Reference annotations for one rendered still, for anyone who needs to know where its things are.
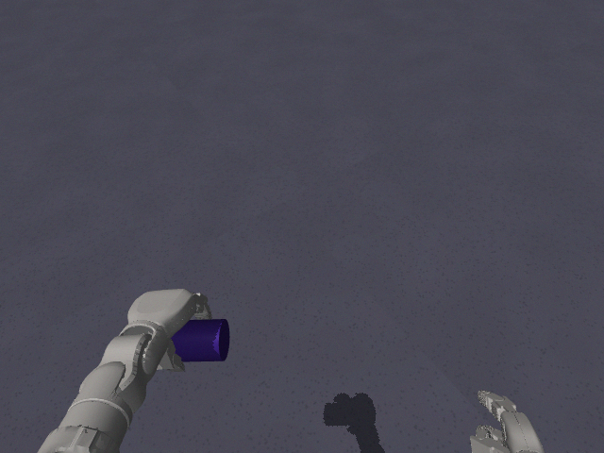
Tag left robot hand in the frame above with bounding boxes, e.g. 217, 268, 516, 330
127, 289, 211, 372

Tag can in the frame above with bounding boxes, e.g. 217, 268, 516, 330
171, 319, 229, 362

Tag right robot hand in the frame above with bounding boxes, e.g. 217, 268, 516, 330
470, 390, 545, 453

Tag left robot arm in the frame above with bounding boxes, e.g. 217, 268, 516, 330
37, 320, 169, 453

